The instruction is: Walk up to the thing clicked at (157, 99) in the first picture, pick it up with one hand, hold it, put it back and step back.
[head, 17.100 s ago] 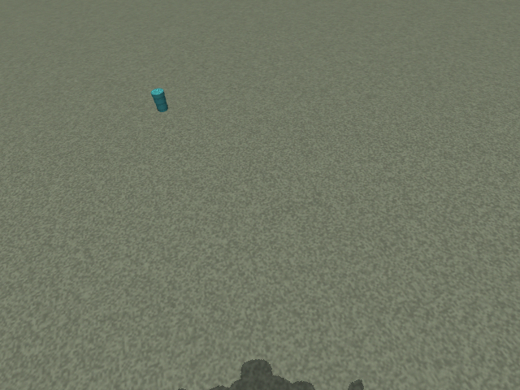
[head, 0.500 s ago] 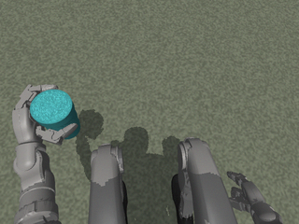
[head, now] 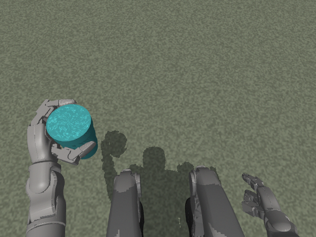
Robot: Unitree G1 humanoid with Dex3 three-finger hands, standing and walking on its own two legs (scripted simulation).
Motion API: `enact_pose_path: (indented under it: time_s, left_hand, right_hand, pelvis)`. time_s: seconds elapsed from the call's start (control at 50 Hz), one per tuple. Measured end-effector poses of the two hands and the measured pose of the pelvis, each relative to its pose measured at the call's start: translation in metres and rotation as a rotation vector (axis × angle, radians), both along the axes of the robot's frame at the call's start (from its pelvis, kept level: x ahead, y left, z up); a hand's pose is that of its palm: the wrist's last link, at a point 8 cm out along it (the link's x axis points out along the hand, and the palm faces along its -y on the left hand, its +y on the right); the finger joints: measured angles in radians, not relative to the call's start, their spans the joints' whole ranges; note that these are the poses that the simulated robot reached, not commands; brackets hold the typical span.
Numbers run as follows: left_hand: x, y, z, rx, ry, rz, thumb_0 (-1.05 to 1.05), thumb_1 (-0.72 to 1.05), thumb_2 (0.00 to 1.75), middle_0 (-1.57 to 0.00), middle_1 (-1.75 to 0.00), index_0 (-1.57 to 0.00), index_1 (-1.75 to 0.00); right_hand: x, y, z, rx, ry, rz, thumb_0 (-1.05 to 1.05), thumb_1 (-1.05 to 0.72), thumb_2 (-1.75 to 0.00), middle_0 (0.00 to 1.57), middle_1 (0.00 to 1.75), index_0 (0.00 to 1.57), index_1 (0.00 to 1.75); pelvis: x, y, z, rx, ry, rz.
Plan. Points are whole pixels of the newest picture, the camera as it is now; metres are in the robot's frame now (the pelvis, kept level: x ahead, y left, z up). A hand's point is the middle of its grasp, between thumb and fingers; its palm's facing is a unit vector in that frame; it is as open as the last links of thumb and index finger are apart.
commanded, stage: lift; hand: left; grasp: from the side
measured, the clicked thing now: (78, 136) +0.36 +0.22 +0.00
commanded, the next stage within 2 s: hold in 1.36 s
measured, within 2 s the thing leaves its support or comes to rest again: neither
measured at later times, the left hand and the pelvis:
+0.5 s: hand (43, 99) +0.36 +0.21 +0.16, palm faces +0.17 -0.99 -0.02, open 11.4 cm; pelvis +0.03 +0.00 +0.13, yaw +2 degrees
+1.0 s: hand (36, 72) +0.37 +0.19 +0.22, palm faces +0.17 -0.98 -0.01, open 11.4 cm; pelvis +0.05 +0.00 +0.18, yaw +2 degrees
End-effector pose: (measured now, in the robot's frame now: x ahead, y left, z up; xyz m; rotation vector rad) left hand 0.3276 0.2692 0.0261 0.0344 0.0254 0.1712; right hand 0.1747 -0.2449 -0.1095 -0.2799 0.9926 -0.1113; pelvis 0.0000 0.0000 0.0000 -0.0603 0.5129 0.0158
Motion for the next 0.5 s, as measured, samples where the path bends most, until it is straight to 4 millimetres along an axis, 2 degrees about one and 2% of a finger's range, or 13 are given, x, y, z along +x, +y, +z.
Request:
enact_pose_path:
  time_s: [0.14, 0.26, 0.38, 0.5]
  left_hand:
    - [-0.006, -0.002, 0.054, -0.003, 0.009, 0.020, 0.04, -0.52, 1.07, -0.72, -0.97, -0.61, -0.96]
    - [-0.002, -0.001, 0.091, -0.005, 0.009, 0.023, 0.04, -0.52, 1.07, -0.72, -0.97, -0.61, -0.96]
    - [0.003, -0.006, 0.119, -0.012, 0.014, 0.009, 0.04, -0.52, 1.07, -0.72, -0.97, -0.61, -0.96]
    - [0.005, -0.012, 0.140, -0.015, 0.016, 0.000, 0.04, -0.52, 1.07, -0.72, -0.97, -0.61, -0.96]
  right_hand:
    - [0.006, 0.008, 0.054, 0.009, -0.047, -0.012, 0.01, -0.90, -0.89, 0.20, 0.29, 0.21, 0.30]
    - [0.007, 0.011, 0.094, 0.011, -0.076, -0.011, 0.01, -0.90, -0.89, 0.20, 0.29, 0.21, 0.30]
    - [0.005, 0.011, 0.123, 0.011, -0.081, -0.015, 0.01, -0.90, -0.89, 0.20, 0.29, 0.21, 0.30]
    - [0.002, 0.011, 0.143, 0.015, -0.068, -0.015, 0.01, -0.90, -0.89, 0.20, 0.29, 0.21, 0.30]
  pelvis:
    - [0.010, 0.002, 0.047, 0.002, -0.056, 0.013]
    - [0.019, 0.002, 0.080, 0.007, -0.106, 0.022]
    - [0.027, 0.003, 0.108, 0.010, -0.152, 0.028]
    - [0.033, 0.004, 0.129, 0.017, -0.191, 0.028]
